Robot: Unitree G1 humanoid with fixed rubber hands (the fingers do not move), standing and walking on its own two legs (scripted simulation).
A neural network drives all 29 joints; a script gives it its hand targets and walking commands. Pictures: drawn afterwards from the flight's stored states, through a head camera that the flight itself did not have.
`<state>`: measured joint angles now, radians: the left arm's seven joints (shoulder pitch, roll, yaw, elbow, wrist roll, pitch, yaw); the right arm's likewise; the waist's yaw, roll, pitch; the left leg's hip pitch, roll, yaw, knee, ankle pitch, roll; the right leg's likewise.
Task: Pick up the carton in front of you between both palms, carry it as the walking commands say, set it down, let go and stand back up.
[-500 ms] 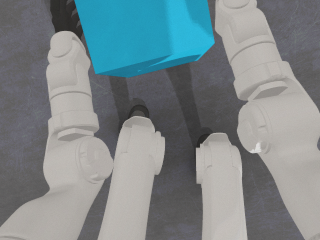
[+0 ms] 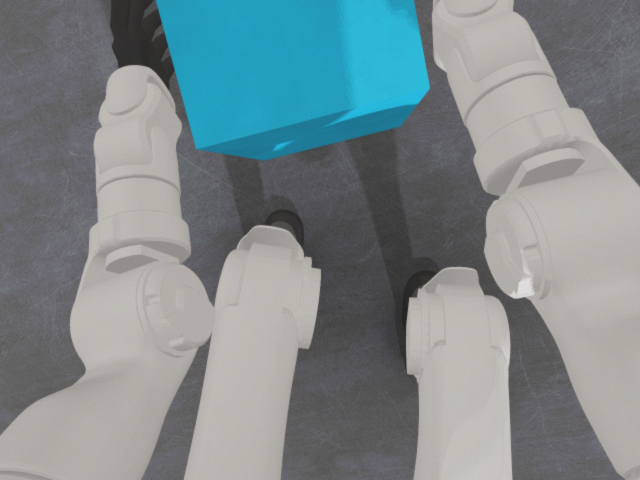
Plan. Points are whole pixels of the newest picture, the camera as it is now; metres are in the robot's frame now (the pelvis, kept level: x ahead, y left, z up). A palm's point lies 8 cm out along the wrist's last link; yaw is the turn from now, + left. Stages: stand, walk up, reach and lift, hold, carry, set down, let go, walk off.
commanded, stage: set down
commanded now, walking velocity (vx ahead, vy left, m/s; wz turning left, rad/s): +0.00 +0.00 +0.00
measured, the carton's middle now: (302, 48) +0.50 +0.14 -0.26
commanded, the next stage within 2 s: let go in 2.00 s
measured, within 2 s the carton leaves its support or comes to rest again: rests again in 0.76 s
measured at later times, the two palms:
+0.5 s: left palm (142, 65) +0.45 +0.29 -0.19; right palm out of the picture +0.56 +0.00 -0.20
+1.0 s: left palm (117, 76) +0.44 +0.33 -0.20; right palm out of the picture +0.58 -0.03 -0.21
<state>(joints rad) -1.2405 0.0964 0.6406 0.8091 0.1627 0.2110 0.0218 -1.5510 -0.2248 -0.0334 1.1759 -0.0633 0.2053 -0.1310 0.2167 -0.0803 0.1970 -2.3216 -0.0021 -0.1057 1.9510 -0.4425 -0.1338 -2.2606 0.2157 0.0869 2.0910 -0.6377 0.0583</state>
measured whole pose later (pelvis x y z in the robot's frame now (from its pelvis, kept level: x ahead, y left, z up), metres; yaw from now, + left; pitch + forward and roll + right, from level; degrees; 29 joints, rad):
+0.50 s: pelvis +0.00 +0.00 -0.01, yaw +1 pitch +44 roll +4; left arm -1.30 0.18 0.64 0.96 0.15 0.17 -0.02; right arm -1.56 -0.22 -0.09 1.19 -0.13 0.16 -0.04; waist 0.21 -0.06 0.26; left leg -2.32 0.02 -0.07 2.00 -0.45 -0.11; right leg -2.26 0.17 0.08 2.15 -0.65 0.04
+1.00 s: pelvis -0.01 +0.01 -0.02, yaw +2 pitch +41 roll +4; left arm -1.33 0.31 0.44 1.11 -0.18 -0.02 0.07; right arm -1.60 -0.43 0.20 1.11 0.15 0.12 -0.06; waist 0.20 0.01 0.36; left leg -2.32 0.04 -0.02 2.02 -0.41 -0.06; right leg -2.25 0.10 0.08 2.17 -0.64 0.05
